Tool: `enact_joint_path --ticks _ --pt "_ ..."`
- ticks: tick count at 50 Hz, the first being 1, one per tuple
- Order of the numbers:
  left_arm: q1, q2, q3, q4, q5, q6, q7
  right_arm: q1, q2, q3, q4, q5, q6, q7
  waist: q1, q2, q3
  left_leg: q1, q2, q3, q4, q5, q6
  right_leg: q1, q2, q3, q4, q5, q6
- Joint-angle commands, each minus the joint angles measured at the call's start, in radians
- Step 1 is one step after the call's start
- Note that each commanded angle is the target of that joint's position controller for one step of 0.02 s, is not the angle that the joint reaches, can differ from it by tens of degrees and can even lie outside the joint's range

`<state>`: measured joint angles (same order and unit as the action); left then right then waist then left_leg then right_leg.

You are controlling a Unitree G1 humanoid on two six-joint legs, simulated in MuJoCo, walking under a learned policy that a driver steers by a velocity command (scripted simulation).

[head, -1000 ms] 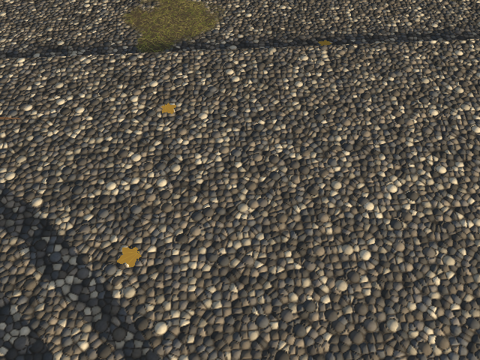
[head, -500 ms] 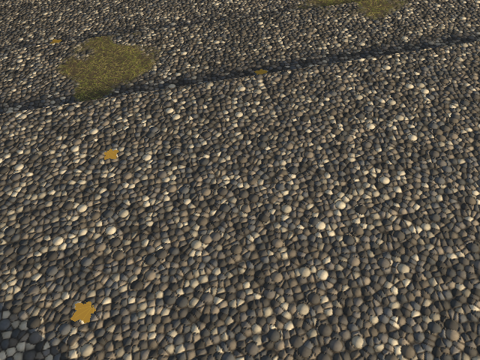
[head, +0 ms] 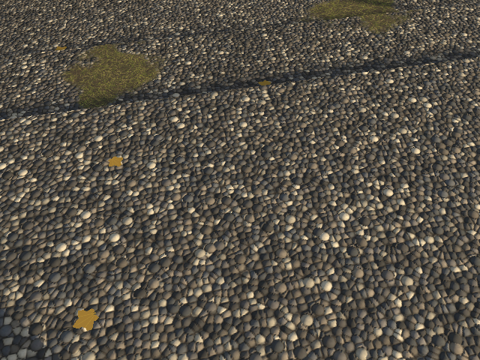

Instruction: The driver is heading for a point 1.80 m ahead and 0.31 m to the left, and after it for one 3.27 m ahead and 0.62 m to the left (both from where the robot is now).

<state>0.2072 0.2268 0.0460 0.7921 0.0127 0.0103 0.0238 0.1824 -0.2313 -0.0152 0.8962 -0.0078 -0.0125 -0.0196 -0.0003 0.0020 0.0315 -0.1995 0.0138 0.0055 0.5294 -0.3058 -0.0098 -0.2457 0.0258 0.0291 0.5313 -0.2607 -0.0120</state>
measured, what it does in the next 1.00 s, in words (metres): stands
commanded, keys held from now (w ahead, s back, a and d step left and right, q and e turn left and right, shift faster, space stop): no key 0.90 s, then w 0.10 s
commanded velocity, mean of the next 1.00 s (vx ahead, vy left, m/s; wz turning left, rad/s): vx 0.01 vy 0.00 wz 0.00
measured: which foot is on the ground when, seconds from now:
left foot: down 0.00-1.00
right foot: down 0.00-1.00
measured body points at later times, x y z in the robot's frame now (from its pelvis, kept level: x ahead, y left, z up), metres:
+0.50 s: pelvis +0.00 +0.00 +0.00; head +0.01 +0.00 +0.45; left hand +0.07 +0.26 -0.14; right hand +0.05 -0.25 -0.14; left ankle -0.01 +0.12 -0.73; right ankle +0.02 -0.11 -0.73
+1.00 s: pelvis +0.01 +0.01 +0.00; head +0.01 +0.01 +0.45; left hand +0.03 +0.26 -0.15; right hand +0.01 -0.24 -0.15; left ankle -0.01 +0.12 -0.73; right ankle +0.01 -0.11 -0.73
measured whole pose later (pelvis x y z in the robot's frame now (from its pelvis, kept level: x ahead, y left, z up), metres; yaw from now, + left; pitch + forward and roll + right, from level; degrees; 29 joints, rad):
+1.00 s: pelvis +0.01 +0.01 +0.00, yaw +0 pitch -1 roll +0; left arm 0.23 0.20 0.03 1.11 -0.01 0.00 0.04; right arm 0.30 -0.20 -0.02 1.08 0.01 -0.01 -0.04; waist 0.00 0.00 0.02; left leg -0.19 0.00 0.00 0.53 -0.35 0.02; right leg -0.24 0.01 0.03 0.55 -0.35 -0.02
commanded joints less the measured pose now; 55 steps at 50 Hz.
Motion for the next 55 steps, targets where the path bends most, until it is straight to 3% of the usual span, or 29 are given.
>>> enact_joint_path --ticks 1,26,45,46,47,49,51,52,53,55 --pt "-0.012 0.103 0.025 -0.037 -0.002 -0.012 0.007 -0.002 -0.112 -0.025 -0.027 0.001 -0.010 -0.004 -0.003 -0.004 -0.034 -0.047 0.042 -0.047 -0.104 0.117 0.021 0.059 -0.057 0.066 -0.078 0.175 -0.022" --pt "-0.011 0.086 0.016 0.193 -0.012 -0.012 0.019 0.065 -0.091 -0.020 0.124 0.004 -0.004 -0.022 -0.005 -0.004 -0.001 -0.026 0.016 -0.028 -0.138 0.128 0.022 0.068 -0.046 0.035 -0.114 0.168 -0.015" --pt "0.014 0.067 -0.001 0.286 -0.014 -0.009 0.021 0.133 -0.060 -0.011 0.167 0.005 -0.004 -0.023 0.000 -0.001 0.015 -0.033 0.009 -0.024 -0.148 0.123 0.027 0.053 -0.041 0.023 -0.124 0.143 -0.011" --pt "0.033 0.056 -0.004 0.298 -0.014 -0.008 0.022 0.155 -0.050 -0.009 0.179 0.006 -0.003 -0.024 0.000 0.001 -0.009 -0.024 0.000 -0.015 -0.153 0.021 0.031 0.062 -0.028 0.009 -0.123 0.041 -0.013" --pt "0.039 0.063 -0.001 0.303 -0.020 -0.006 0.023 0.162 -0.063 -0.015 0.181 0.012 0.000 -0.027 -0.001 0.010 0.007 -0.040 -0.010 -0.015 -0.150 -0.142 0.047 0.037 -0.005 -0.011 -0.101 -0.129 -0.021" --pt "0.026 0.076 0.004 0.290 -0.026 -0.015 0.024 0.162 -0.095 -0.026 0.165 0.022 -0.002 -0.032 -0.008 0.033 0.086 -0.102 0.027 -0.082 -0.178 -0.430 0.097 -0.082 0.004 -0.015 -0.058 -0.383 -0.046" --pt "-0.012 0.043 -0.003 0.265 -0.028 -0.047 0.013 0.220 -0.127 -0.039 0.167 0.033 -0.024 -0.027 -0.035 0.099 0.122 -0.062 0.142 -0.252 -0.257 -0.520 0.167 -0.189 0.001 -0.032 0.048 -0.307 -0.047" --pt "-0.026 0.019 -0.008 0.255 -0.031 -0.064 0.004 0.249 -0.155 -0.051 0.174 0.035 -0.034 -0.023 -0.040 0.163 0.115 -0.022 0.234 -0.379 -0.325 -0.545 0.214 -0.224 0.007 -0.073 0.154 -0.200 -0.039" --pt "-0.038 0.019 -0.009 0.246 -0.034 -0.077 -0.005 0.242 -0.168 -0.059 0.169 0.035 -0.040 -0.021 -0.037 0.178 0.130 -0.044 0.301 -0.468 -0.367 -0.525 0.252 -0.232 -0.025 -0.055 0.228 -0.154 -0.049" --pt "-0.014 0.022 -0.007 0.245 -0.045 -0.093 -0.017 0.180 -0.156 -0.057 0.137 0.033 -0.049 -0.013 0.004 0.155 0.137 -0.080 0.300 -0.437 -0.365 -0.446 0.240 -0.193 -0.051 -0.046 0.193 -0.211 -0.079"
Velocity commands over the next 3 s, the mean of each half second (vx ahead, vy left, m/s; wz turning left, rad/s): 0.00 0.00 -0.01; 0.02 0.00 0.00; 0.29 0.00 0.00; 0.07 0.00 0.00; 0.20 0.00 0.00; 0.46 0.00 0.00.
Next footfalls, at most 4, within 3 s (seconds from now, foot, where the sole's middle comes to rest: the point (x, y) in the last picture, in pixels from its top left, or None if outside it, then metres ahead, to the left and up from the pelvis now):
1.56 left None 0.38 0.10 -0.77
1.88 right None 0.32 -0.13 -0.77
2.84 right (286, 280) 0.76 -0.11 -0.77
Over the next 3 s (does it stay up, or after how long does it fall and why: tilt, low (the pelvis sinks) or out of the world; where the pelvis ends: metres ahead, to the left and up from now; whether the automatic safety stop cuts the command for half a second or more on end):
stays up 0.65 -0.03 0.00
